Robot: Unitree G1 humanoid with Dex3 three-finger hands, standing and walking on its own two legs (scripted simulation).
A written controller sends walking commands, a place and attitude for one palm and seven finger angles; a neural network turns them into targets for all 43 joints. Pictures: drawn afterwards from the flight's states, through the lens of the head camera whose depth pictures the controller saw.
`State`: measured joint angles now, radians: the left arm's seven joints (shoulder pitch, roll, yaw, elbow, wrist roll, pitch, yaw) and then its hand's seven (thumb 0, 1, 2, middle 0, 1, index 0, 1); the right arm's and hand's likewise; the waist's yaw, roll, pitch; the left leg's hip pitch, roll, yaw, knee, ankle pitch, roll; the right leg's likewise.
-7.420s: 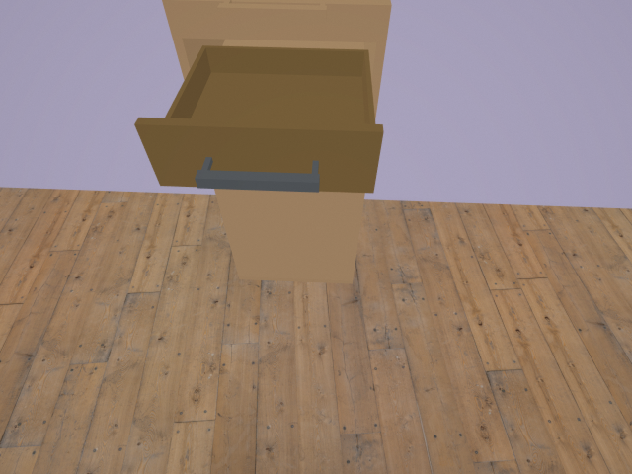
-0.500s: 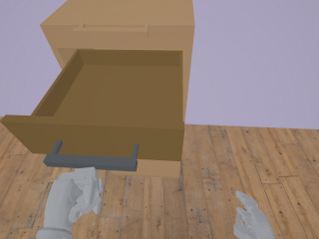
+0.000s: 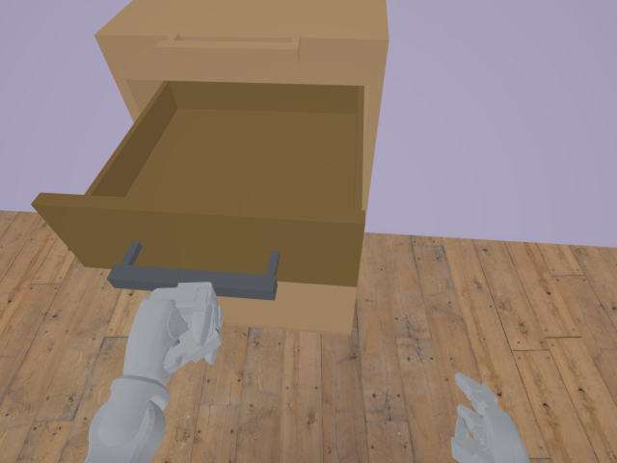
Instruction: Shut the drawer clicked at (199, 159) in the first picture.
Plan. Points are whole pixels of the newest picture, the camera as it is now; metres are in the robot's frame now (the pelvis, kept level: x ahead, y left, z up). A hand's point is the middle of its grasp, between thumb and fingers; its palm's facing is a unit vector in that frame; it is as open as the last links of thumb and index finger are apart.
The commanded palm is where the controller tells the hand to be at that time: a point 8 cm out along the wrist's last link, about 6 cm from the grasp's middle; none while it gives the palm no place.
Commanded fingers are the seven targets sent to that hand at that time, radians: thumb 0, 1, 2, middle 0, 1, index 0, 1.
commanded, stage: push the drawer shut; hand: left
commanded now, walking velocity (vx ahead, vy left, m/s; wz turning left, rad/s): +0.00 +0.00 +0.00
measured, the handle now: (198, 267) +0.32 +0.15 +0.10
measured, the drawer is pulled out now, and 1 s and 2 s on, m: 0.28 0.15 0.03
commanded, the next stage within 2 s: none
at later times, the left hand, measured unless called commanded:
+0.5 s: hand (229, 277) +0.32 +0.12 +0.09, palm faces -0.08 -1.00 -0.05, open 2.9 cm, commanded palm +0.31 +0.17 +0.10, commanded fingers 0.00 0.90 0.90 -1.40 -1.60 -1.40 -1.60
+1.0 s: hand (242, 237) +0.38 +0.11 +0.09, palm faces -0.07 -1.00 -0.05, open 2.8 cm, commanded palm +0.38 +0.17 +0.10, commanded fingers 0.00 0.90 0.90 -1.40 -1.60 -1.40 -1.60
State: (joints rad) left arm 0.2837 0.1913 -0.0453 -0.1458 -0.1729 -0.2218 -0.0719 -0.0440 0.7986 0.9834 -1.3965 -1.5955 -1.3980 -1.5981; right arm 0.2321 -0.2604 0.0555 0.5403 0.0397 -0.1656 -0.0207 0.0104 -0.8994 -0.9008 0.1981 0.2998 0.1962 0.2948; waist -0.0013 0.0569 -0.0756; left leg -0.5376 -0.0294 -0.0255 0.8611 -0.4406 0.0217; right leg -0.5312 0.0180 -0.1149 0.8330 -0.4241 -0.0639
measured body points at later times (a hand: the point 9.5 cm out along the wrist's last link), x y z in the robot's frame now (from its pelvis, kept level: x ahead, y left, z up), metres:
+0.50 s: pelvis -0.01 +0.01 +0.01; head +0.02 +0.00 +0.46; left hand +0.32 +0.17 +0.10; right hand +0.15 -0.23 -0.09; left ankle +0.00 +0.11 -0.70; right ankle +0.00 -0.08 -0.70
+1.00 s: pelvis +0.00 +0.01 +0.01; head +0.04 +0.00 +0.46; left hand +0.38 +0.17 +0.10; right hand +0.12 -0.24 -0.10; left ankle +0.00 +0.11 -0.70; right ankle +0.00 -0.08 -0.70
